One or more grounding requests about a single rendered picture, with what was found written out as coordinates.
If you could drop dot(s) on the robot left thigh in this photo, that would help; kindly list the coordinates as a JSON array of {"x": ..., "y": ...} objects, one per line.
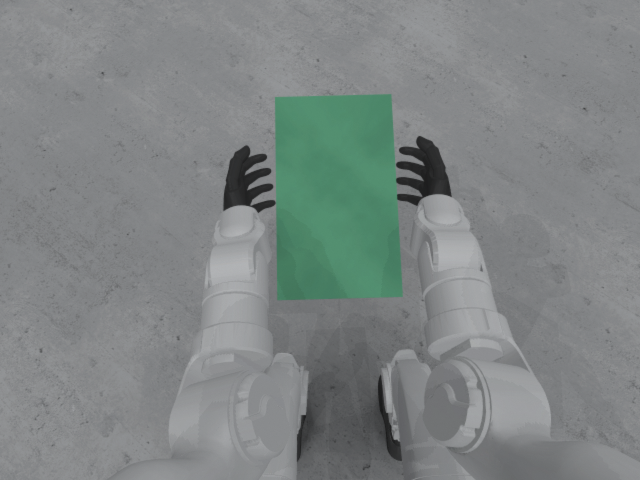
[{"x": 293, "y": 384}]

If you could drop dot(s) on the right robot forearm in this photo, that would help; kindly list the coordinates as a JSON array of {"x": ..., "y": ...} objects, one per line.
[{"x": 461, "y": 311}]

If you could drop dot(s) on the robot right upper arm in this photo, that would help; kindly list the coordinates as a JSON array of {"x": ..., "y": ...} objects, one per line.
[{"x": 495, "y": 420}]

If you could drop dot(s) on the robot right hand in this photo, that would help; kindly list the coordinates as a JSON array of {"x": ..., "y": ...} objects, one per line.
[{"x": 433, "y": 172}]

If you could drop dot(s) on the robot left hand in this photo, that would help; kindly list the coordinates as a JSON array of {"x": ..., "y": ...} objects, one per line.
[{"x": 237, "y": 182}]

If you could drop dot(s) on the left robot forearm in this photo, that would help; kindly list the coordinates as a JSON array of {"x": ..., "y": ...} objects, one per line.
[{"x": 234, "y": 332}]

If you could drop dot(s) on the robot right foot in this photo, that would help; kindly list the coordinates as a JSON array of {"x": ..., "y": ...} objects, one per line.
[{"x": 393, "y": 446}]

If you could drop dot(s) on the robot left upper arm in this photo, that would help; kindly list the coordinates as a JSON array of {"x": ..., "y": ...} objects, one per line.
[{"x": 225, "y": 428}]

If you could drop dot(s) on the carton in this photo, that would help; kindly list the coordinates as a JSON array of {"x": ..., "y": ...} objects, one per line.
[{"x": 336, "y": 198}]

